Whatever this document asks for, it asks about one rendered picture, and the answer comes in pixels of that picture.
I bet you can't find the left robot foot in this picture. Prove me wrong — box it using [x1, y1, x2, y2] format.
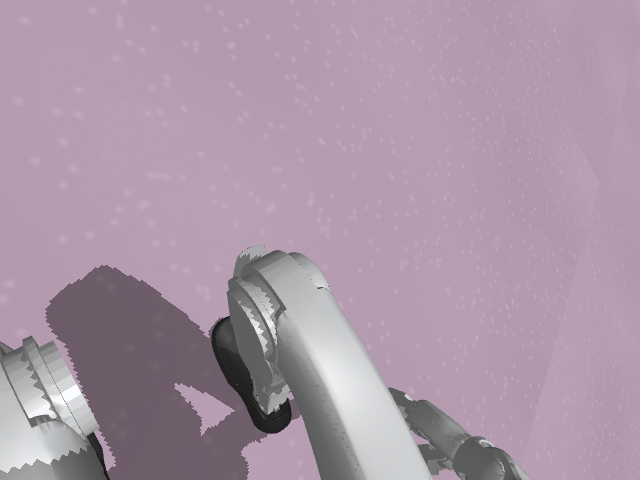
[87, 432, 110, 480]

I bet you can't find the right robot hand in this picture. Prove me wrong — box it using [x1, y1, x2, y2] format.
[388, 387, 472, 475]

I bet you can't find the right robot arm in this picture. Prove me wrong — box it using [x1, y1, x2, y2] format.
[453, 436, 530, 480]

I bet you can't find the right robot foot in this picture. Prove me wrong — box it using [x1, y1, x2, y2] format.
[211, 316, 292, 434]

